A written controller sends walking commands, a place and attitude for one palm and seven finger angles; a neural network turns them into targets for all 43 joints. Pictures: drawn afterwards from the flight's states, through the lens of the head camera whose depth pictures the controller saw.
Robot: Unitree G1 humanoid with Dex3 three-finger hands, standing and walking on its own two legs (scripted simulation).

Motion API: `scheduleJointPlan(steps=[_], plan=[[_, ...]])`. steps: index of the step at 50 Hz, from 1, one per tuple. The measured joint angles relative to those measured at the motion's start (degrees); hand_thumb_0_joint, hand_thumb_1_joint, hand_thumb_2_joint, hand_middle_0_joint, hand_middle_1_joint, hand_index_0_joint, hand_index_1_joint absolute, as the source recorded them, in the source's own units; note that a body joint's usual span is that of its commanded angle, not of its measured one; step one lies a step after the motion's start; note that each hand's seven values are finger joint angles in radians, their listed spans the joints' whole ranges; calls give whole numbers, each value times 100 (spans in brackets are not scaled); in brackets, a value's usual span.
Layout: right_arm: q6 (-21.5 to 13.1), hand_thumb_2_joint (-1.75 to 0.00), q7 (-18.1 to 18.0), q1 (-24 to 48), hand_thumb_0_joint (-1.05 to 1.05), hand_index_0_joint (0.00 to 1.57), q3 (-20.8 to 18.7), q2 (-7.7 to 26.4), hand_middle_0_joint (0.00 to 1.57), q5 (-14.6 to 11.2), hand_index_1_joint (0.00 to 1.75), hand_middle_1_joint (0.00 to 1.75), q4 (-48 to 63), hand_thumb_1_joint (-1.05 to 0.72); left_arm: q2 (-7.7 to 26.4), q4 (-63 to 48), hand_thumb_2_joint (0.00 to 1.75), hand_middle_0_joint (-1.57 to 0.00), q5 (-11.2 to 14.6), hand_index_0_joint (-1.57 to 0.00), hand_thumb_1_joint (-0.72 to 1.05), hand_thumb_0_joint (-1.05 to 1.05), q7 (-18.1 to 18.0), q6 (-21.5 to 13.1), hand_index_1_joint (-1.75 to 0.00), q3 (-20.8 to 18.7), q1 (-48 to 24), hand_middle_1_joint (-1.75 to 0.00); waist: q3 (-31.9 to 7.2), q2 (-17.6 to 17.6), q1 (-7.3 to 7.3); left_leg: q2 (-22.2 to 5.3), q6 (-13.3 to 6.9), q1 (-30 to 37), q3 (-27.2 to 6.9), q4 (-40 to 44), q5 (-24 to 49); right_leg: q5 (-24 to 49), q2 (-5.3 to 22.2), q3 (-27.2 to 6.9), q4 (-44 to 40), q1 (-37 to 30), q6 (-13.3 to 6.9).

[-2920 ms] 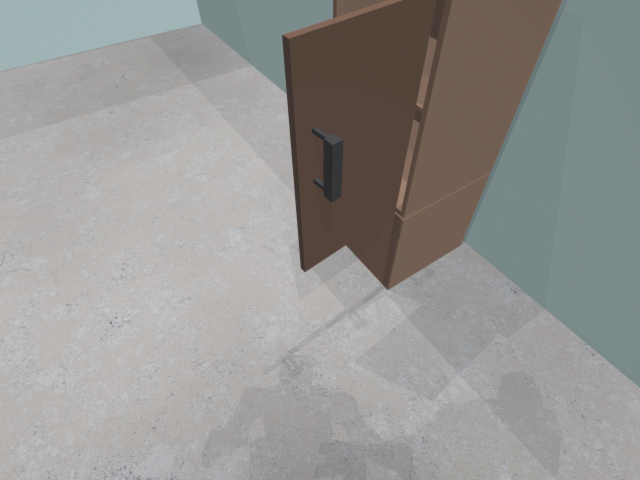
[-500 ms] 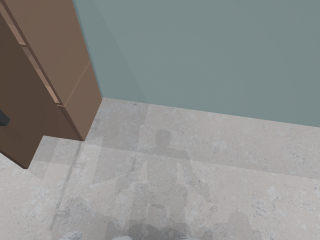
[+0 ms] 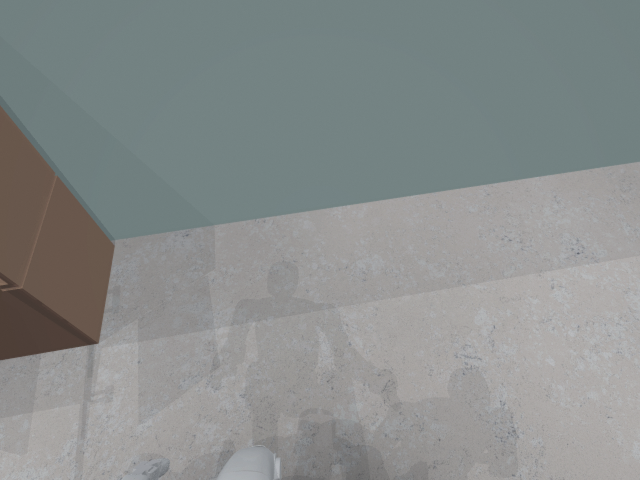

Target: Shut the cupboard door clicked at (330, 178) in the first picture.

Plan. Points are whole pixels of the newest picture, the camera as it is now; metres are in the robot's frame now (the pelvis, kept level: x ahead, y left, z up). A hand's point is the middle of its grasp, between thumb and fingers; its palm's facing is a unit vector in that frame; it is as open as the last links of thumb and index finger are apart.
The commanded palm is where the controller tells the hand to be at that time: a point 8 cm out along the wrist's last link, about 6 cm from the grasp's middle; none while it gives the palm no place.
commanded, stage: walk around to get in front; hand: left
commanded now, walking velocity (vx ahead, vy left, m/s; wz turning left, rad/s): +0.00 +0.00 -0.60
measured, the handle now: out of the picture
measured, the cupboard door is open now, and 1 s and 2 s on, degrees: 96 96 96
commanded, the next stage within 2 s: none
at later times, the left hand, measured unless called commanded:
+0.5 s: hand (218, 451) +0.17 +0.17 -0.16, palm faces -0.28 -0.92 -0.28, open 7.4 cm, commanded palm none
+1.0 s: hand (275, 407) +0.23 +0.09 -0.16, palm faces -0.54 -0.81 -0.21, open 7.4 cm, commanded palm none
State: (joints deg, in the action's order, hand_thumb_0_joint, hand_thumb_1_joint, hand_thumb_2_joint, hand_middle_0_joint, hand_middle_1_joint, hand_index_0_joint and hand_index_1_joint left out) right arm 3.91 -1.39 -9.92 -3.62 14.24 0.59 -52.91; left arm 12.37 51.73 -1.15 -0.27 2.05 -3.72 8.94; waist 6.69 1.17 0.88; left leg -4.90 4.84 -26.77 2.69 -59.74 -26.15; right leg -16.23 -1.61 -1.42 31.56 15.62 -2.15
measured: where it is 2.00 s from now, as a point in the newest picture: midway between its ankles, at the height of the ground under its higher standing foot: outside the picture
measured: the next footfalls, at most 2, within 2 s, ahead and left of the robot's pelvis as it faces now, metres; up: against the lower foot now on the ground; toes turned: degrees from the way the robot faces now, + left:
left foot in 0.18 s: +0.07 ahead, +0.14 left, +0.00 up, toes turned -4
right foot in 0.46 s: +0.01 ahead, -0.14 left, +0.00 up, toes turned -20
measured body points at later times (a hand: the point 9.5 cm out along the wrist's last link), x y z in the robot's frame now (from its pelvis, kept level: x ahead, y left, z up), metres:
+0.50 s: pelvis +0.01 -0.02 -0.01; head +0.06 -0.04 +0.43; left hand +0.18 +0.21 -0.14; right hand -0.02 -0.29 -0.16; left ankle +0.03 +0.14 -0.72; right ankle -0.03 -0.13 -0.74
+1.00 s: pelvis +0.02 -0.03 +0.00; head +0.07 -0.04 +0.45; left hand +0.26 +0.13 -0.14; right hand -0.07 -0.26 -0.13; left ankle +0.09 +0.09 -0.73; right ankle -0.06 -0.13 -0.69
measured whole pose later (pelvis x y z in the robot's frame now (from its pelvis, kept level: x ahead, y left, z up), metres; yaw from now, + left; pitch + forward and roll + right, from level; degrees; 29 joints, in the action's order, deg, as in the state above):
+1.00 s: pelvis +0.02 -0.03 +0.00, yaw -35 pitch +1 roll -2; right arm 1.0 -1.1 -13.6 -1.4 11.7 2.1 -51.2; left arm 14.2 51.2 -1.1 2.5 4.0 -5.0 7.6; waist 5.0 0.6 0.0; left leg -8.9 2.1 -14.1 8.9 -30.0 -16.1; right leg -27.1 1.1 3.4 50.8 23.7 2.7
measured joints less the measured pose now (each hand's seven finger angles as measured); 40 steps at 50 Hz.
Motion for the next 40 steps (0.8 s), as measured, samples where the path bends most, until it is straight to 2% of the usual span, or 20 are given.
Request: scheduleJointPlan(steps=[5,8,9,11,13,15,17,20,22,23,24,26,29,33,35,37,38,40], plan=[[-90,-90,21,194,1,20,9,-84,20,-22,30,30,178,-91,-5,59,90,-20,-33,-20,90,0,33,58,-30,-9,161,-30,-97,-178,-105,218,-57,291,-61,1163,193,134,-113,-354,-153,13,35],[-210,-90,0,186,0,20,67,-124,20,-30,30,30,269,-91,16,88,90,-20,-2,-20,90,0,45,113,-30,-41,239,-30,-214,-227,-133,279,-156,805,-79,2451,697,50,-238,-522,46,157,111],[-271,-90,-7,142,0,20,87,-103,20,0,30,30,311,-91,13,75,90,-20,24,-20,90,0,61,145,-30,-48,261,-30,-282,-160,-119,206,-324,870,-119,2755,1030,-154,-319,-497,264,298,141],[-325,-90,-26,110,0,20,142,-178,20,68,30,30,322,-91,103,87,90,-20,19,-20,90,1,110,192,-30,-81,193,-30,-234,-263,-147,157,-444,828,7,2574,1027,-973,-263,-345,1286,659,250],[-347,-90,-28,6,0,20,207,-245,20,120,30,30,318,-91,183,101,90,-20,-11,-20,91,1,175,208,-30,-139,116,-30,-202,-311,-167,72,-419,927,103,2651,950,-1226,-162,-120,2336,982,358],[-325,-90,-29,-94,0,20,240,-269,20,148,30,30,297,-91,217,70,90,-20,-11,-20,91,1,226,214,-29,-174,44,-30,-169,-274,-194,-39,-364,1054,177,2836,998,-1213,-10,111,2755,1107,446],[-299,-90,-23,-160,0,20,239,-256,20,163,30,30,264,-91,216,17,90,-20,-3,-20,91,1,259,210,-29,-171,0,-30,-137,-173,-199,-177,-316,1141,262,2949,1042,-1194,121,307,2531,1034,483],[-279,-90,14,-236,0,20,202,-195,20,157,30,30,222,-90,213,-33,90,-20,7,-19,91,1,284,177,-29,-126,-41,-29,-104,-8,-142,-391,-213,1183,415,2881,970,-1099,203,497,1638,697,452],[-250,-90,41,-302,0,20,163,-129,20,132,30,30,206,-90,230,-65,90,-20,10,-19,91,1,293,130,-29,-96,-46,-29,-105,67,-104,-521,-114,1138,527,2625,804,-580,207,588,772,331,383],[-225,-90,56,-367,0,20,141,-113,20,102,30,30,221,-90,288,-114,90,-20,0,-20,91,1,295,81,-29,-74,-6,-30,-161,-9,-86,-509,-89,1036,613,2369,676,-102,276,509,265,127,265],[-177,-90,58,-349,0,20,109,-55,20,72,30,30,190,-90,282,-95,90,-20,-7,-20,91,1,256,21,-29,-75,-24,-30,-156,15,-89,-508,-76,866,541,1913,222,-81,245,436,285,174,171],[-51,-90,17,-235,0,20,41,84,20,35,30,30,98,-90,190,-52,90,-20,-1,-20,91,0,174,-14,-29,-41,-81,-30,-45,142,-52,-347,-90,502,164,873,-373,-274,159,362,505,238,102],[9,-90,-21,-84,1,20,1,149,20,7,30,30,8,-91,106,-33,90,-20,0,-20,91,0,68,-11,-29,-31,-37,-30,2,94,-45,-93,-47,125,-16,40,-297,-214,98,171,300,142,105],[-41,-90,0,42,1,20,3,71,20,-14,30,30,82,-91,82,19,90,-20,-19,-20,91,0,31,24,-30,-16,66,-30,-54,-119,-75,121,-18,155,18,652,7,-4,40,-141,-15,47,112],[-90,-90,7,86,1,20,22,11,19,-25,30,30,145,-91,84,53,90,-20,-25,-20,91,0,38,47,-30,-16,105,-30,-99,-207,-96,214,-38,331,15,1272,169,24,-9,-296,-44,57,141],[-174,-90,2,89,1,20,59,-43,19,-32,30,30,207,-91,90,91,90,-20,-7,-20,90,0,45,86,-30,-25,141,-30,-162,-260,-93,274,-79,652,28,2150,624,-22,-85,-436,59,116,195],[-238,-90,1,40,1,20,87,-35,20,-15,30,30,258,-91,80,83,90,-20,16,-20,90,0,53,120,-30,-28,179,-30,-247,-205,-83,217,-190,816,-15,2639,851,-87,-185,-466,190,209,223],[-311,-90,-13,14,0,20,139,-121,20,52,30,30,276,-91,134,97,90,-20,37,-20,91,1,87,193,-30,-50,117,-30,-242,-279,-84,167,-416,781,88,2534,912,-928,-194,-382,1103,559,288]])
